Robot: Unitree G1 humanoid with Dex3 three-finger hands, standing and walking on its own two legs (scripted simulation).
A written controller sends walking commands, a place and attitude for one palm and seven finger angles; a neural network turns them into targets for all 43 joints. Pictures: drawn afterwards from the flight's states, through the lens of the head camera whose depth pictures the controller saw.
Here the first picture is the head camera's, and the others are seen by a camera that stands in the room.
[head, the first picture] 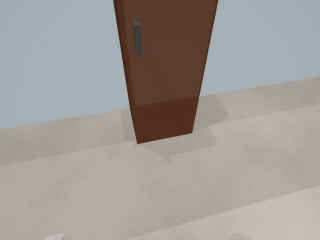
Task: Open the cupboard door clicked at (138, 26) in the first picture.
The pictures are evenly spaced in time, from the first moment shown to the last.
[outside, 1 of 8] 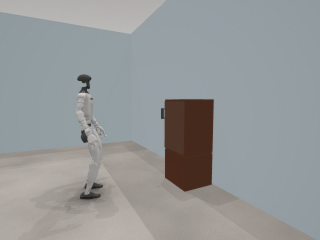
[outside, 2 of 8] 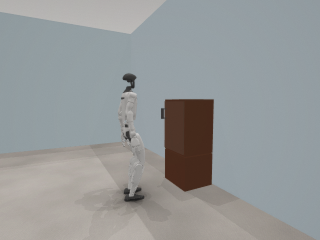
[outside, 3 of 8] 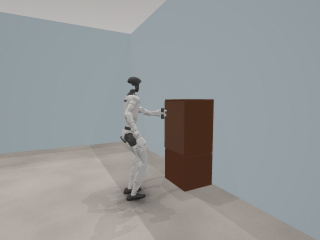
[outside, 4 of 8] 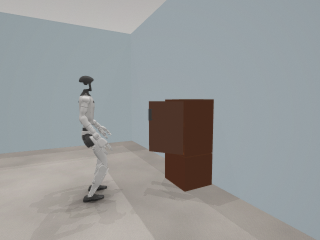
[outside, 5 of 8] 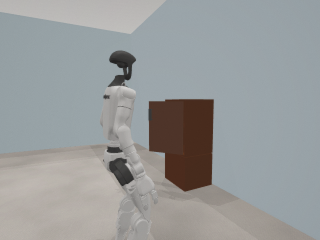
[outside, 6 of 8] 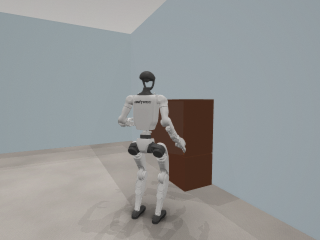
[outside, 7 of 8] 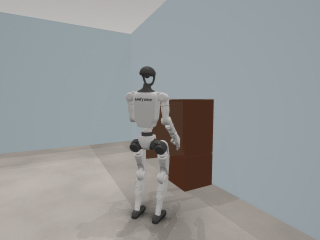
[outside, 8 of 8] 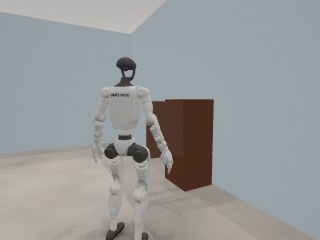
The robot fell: no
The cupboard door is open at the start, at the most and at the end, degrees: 0 85 84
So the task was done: yes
